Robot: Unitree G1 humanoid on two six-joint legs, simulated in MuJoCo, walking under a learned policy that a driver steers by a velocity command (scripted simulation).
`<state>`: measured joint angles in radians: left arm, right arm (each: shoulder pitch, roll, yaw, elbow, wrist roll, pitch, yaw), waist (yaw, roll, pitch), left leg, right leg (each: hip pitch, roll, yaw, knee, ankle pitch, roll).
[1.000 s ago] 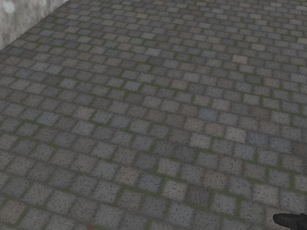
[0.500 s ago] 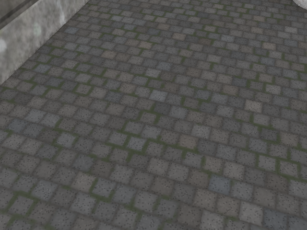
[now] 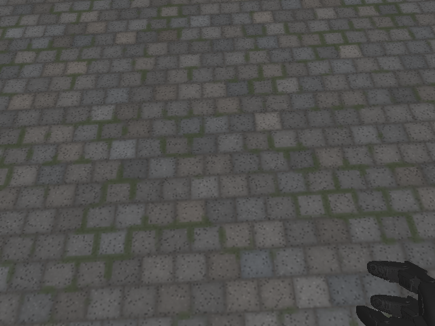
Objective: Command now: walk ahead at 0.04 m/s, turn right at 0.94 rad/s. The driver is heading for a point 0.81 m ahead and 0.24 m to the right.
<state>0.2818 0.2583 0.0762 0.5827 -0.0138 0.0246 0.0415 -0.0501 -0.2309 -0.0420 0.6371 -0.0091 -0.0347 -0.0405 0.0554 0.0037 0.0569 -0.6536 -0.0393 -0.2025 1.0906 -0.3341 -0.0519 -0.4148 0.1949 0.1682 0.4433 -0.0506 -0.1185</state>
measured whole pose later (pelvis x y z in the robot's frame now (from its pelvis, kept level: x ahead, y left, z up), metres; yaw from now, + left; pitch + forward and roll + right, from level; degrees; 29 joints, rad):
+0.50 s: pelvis +0.07 +0.09 +0.00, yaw -30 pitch +1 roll +1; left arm 0.22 0.35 0.09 0.54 -0.03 0.08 0.01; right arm 0.08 -0.23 -0.06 0.66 -0.03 0.00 -0.07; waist 0.00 -0.05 0.05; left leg -0.30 -0.01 0.07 0.46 -0.18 0.02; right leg -0.64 -0.02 0.09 1.31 -0.33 0.09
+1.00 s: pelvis +0.05 +0.04 +0.01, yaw -50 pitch +3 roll +2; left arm 0.18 0.24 0.03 0.59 0.01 0.01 0.02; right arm 0.14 -0.30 -0.08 0.73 -0.01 0.03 -0.04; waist -0.01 0.04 0.00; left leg -0.59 0.04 0.00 1.08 -0.28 -0.07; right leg -0.31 0.02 0.03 0.50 -0.24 -0.05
